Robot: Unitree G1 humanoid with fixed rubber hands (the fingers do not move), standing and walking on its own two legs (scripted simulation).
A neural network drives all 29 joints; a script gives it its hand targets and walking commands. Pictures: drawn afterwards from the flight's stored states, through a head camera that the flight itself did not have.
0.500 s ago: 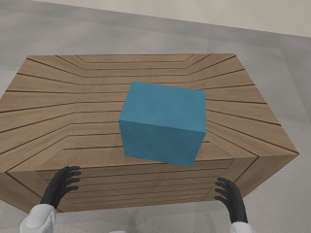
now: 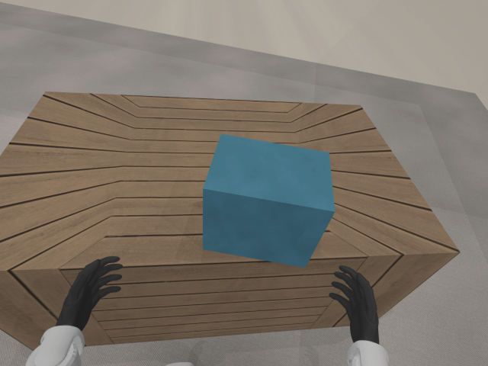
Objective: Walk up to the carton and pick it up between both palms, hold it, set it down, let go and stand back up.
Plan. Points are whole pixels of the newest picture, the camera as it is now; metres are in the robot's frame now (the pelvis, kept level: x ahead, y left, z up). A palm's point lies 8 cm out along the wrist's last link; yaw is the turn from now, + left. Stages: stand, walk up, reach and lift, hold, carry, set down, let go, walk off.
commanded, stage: reach and lift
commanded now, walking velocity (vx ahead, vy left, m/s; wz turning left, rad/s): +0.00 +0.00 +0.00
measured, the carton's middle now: (264, 202) +0.48 -0.06 -0.06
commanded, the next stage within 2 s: none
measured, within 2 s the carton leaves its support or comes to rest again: neither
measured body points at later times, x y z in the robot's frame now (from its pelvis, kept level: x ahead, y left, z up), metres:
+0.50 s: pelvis +0.04 -0.01 +0.01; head +0.04 +0.00 +0.46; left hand +0.34 +0.20 +0.02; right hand +0.29 -0.25 +0.01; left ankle +0.09 +0.08 -0.73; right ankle -0.04 -0.11 -0.73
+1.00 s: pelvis +0.03 -0.03 +0.01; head +0.02 -0.02 +0.46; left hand +0.39 +0.17 +0.08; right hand +0.36 -0.24 +0.08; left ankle +0.09 +0.08 -0.73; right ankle -0.04 -0.11 -0.73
